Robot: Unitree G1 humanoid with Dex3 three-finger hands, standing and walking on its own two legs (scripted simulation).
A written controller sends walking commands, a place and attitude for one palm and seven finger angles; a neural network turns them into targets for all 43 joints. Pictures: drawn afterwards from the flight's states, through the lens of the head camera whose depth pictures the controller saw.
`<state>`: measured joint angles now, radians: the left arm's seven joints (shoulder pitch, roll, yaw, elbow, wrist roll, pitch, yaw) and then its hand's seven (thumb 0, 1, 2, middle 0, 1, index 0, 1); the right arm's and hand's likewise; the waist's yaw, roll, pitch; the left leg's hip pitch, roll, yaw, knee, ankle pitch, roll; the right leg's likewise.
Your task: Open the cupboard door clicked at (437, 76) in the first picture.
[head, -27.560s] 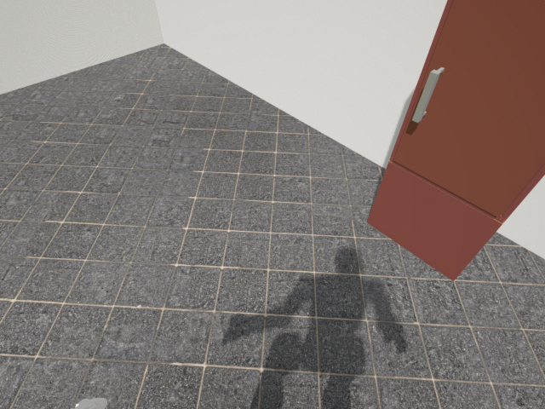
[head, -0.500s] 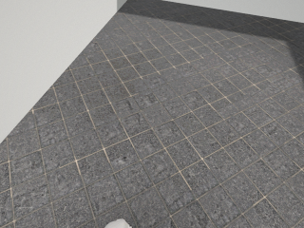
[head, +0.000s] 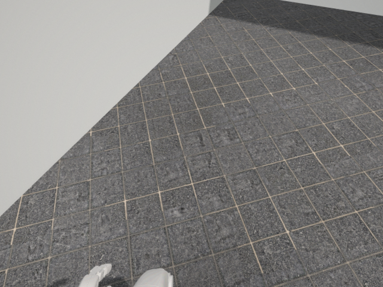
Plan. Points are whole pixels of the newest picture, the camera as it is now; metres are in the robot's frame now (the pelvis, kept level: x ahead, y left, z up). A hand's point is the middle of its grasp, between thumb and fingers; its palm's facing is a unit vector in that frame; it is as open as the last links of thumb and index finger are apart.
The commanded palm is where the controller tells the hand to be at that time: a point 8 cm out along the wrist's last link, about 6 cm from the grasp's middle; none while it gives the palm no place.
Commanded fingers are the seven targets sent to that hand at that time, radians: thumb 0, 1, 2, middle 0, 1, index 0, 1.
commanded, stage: turn to face it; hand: left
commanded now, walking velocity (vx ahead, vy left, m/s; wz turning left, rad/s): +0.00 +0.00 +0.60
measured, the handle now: out of the picture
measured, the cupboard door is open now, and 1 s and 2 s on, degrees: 45 45 45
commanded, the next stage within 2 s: none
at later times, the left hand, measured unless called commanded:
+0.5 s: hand out of the picture +0.06 +0.21 -0.16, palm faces +0.32 -0.90 -0.31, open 7.4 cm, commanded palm none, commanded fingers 0.00 0.90 0.90 -0.20 -0.30 -0.20 -0.30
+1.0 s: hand out of the picture -0.01 +0.16 -0.18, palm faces +0.61 -0.76 -0.24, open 7.4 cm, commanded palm none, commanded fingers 0.00 0.90 0.90 -0.20 -0.30 -0.20 -0.30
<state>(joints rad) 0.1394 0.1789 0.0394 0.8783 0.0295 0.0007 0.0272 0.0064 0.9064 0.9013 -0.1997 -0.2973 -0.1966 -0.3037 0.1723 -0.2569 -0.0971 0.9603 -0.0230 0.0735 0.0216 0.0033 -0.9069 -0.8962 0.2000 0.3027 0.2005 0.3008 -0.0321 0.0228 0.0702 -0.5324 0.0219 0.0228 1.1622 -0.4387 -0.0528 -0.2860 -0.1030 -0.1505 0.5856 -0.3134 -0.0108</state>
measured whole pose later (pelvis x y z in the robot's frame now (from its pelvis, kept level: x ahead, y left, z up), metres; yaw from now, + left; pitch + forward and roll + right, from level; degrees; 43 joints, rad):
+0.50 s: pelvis +0.05 -0.03 +0.00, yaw +18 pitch +1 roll +0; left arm 0.16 0.26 0.07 0.88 0.02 0.05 0.01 0.01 0.91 0.90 -0.20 -0.30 -0.19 -0.30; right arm 0.13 -0.23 -0.06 0.90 -0.03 0.05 0.01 0.00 -0.90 -0.90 0.20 0.30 0.20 0.30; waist 0.01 0.02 0.10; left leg -0.31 0.03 -0.03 0.57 -0.28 -0.03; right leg -0.43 -0.07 -0.04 0.84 -0.43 0.08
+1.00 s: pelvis +0.06 -0.05 -0.01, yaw +37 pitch +2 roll +0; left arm 0.19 0.25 0.07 0.91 0.02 0.06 0.02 0.01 0.91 0.90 -0.20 -0.30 -0.20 -0.30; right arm 0.12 -0.21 -0.06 0.89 -0.03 0.03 0.02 0.00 -0.90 -0.90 0.20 0.30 0.20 0.30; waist 0.00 -0.06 0.10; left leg -0.33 0.01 0.05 0.64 -0.34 0.03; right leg -0.44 -0.13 -0.12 1.01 -0.54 0.07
